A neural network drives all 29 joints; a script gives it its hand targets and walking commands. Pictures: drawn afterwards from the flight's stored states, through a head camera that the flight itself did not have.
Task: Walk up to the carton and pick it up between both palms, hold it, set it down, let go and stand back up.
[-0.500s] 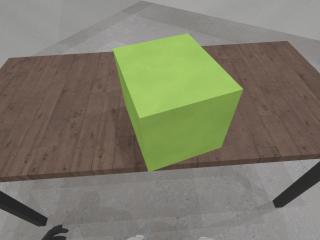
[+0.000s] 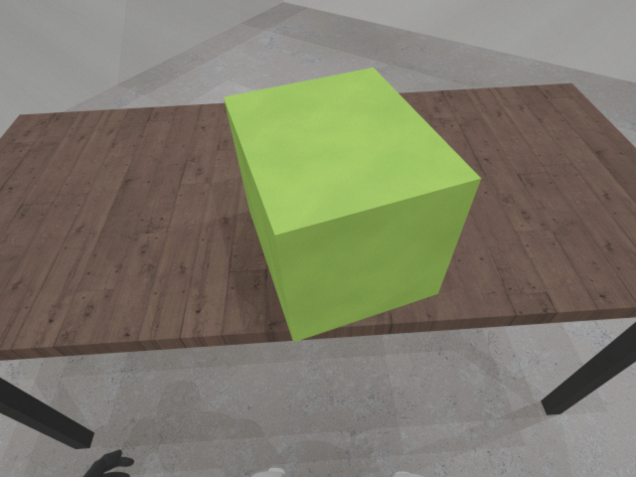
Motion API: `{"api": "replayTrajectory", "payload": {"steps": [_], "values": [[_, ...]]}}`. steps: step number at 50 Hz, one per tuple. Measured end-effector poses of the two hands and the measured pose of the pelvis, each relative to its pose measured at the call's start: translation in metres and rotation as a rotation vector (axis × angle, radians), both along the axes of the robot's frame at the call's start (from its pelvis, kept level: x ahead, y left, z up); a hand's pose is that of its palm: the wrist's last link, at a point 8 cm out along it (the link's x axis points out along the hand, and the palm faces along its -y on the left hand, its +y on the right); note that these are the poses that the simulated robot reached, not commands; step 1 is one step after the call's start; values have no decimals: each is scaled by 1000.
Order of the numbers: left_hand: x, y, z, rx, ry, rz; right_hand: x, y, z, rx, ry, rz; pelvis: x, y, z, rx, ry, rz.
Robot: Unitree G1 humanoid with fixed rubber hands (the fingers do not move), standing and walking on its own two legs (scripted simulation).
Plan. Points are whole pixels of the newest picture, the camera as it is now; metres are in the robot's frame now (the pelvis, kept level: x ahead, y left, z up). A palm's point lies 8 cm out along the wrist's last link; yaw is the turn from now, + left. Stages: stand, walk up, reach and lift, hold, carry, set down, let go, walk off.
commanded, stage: walk up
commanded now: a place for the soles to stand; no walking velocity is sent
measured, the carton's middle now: (334, 199) +0.51 -0.01 +0.07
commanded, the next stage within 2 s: reach and lift in 1.96 s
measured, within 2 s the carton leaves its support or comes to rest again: neither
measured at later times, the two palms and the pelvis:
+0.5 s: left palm out of the picture +0.12 +0.31 -0.07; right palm out of the picture +0.08 -0.31 -0.09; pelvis +0.00 +0.00 +0.00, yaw +0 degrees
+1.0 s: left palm out of the picture +0.12 +0.32 -0.07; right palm out of the picture +0.09 -0.30 -0.09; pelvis +0.00 +0.01 +0.00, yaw +1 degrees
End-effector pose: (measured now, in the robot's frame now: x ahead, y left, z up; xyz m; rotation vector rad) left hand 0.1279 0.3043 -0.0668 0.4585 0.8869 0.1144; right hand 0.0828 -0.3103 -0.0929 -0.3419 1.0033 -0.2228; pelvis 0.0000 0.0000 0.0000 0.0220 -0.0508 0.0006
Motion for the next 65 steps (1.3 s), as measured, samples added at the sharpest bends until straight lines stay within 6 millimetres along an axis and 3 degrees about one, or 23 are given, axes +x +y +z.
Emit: {"api": "replayTrajectory", "payload": {"steps": [6,14,36,43,51,65], "values": [[0,9,-2,1,17,12,1,7,1,-2,1,4,1,7,0,-6,0,3],[-1,-1,-1,-2,3,3,2,-1,0,1,-1,3,0,-1,0,-1,0,1],[-6,10,-2,5,24,20,4,8,0,3,1,9,1,7,0,-6,0,8],[-5,2,-1,1,8,10,2,1,-1,5,2,5,0,0,0,-2,0,5],[-7,12,-2,3,25,23,5,9,0,3,4,12,2,8,0,-6,1,11],[-5,6,-7,-7,49,34,4,4,4,-11,-17,12,2,4,0,-6,3,7]]}}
